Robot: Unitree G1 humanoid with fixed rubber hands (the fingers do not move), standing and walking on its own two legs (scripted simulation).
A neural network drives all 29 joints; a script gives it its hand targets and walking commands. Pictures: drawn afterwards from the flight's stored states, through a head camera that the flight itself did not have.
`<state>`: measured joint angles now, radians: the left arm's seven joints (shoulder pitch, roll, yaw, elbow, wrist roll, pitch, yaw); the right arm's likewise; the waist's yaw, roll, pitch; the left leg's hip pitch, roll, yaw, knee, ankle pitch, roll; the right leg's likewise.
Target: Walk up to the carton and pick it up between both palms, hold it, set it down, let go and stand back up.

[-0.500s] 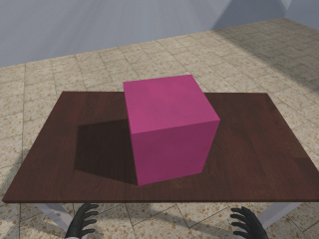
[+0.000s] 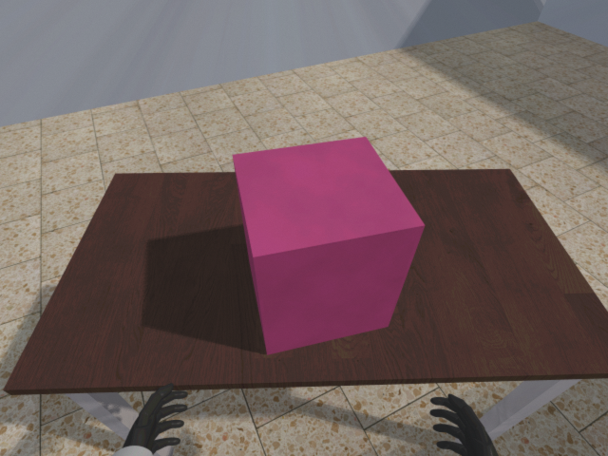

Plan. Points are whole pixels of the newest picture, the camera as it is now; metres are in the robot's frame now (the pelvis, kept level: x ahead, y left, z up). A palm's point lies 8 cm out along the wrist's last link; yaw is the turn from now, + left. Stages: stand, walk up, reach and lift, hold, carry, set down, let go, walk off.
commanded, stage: let go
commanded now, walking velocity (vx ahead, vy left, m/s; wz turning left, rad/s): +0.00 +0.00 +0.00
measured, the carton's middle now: (315, 247) +0.43 -0.01 +0.03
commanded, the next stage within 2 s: stand in 0.02 s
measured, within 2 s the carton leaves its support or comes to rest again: neither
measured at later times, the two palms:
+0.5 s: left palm out of the picture +0.11 +0.29 -0.10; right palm out of the picture +0.11 -0.31 -0.08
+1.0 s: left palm out of the picture +0.09 +0.30 -0.10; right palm out of the picture +0.09 -0.32 -0.10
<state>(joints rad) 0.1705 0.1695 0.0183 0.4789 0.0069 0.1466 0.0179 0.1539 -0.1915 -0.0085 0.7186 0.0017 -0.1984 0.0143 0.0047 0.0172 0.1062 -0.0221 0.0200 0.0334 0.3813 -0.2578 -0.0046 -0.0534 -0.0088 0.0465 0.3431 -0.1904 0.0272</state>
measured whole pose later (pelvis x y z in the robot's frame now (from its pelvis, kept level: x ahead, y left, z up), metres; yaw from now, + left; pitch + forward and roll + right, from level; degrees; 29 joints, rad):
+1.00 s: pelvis -0.01 -0.01 +0.00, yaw +1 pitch -3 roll +0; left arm 0.07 0.37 0.04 1.07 0.02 -0.02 -0.01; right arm 0.18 -0.39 -0.01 0.94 -0.02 -0.02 -0.01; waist 0.00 0.01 0.03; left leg -0.09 0.02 0.02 0.37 -0.23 -0.01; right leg -0.13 -0.01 0.03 0.36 -0.18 0.02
